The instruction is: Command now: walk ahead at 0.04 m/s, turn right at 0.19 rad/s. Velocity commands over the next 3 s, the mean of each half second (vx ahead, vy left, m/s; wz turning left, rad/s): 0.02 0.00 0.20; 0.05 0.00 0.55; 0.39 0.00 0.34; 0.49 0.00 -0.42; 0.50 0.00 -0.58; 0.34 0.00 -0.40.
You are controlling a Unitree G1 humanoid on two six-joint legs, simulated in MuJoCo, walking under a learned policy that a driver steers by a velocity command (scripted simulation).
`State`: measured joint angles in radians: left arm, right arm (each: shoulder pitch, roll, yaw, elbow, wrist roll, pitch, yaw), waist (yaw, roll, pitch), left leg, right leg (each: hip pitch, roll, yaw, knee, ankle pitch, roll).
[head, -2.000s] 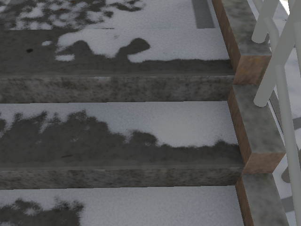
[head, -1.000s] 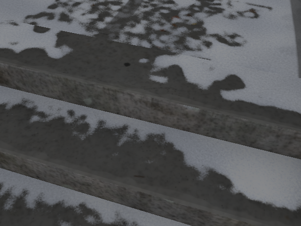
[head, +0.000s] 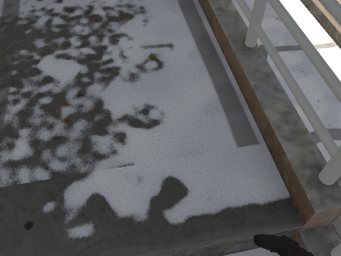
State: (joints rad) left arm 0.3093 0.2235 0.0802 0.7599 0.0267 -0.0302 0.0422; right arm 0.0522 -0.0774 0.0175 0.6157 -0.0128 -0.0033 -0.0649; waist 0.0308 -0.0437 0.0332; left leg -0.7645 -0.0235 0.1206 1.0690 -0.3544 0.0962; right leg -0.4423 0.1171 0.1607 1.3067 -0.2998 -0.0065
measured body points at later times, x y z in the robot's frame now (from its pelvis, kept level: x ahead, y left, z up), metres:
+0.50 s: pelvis +0.01 -0.04 +0.02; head +0.05 -0.04 +0.47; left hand +0.14 +0.20 -0.08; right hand +0.19 -0.25 -0.09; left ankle +0.12 +0.08 -0.65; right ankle +0.01 -0.21 -0.57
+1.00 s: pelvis -0.02 -0.14 -0.06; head +0.03 -0.17 +0.38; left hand -0.07 +0.12 -0.17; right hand +0.21 -0.29 -0.20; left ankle -0.07 -0.01 -0.49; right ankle -0.05 -0.26 -0.80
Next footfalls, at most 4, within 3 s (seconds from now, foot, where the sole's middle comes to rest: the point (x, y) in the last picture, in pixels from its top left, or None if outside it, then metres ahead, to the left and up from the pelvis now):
0.56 right None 0.02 -0.24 -0.66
0.68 right None -0.01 -0.25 -0.84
1.26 left None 0.14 0.15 -0.69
1.98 right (100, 235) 0.44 0.26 -0.54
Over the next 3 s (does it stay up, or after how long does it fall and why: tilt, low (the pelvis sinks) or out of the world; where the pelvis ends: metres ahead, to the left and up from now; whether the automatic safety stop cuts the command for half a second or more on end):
stays up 0.84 0.34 0.22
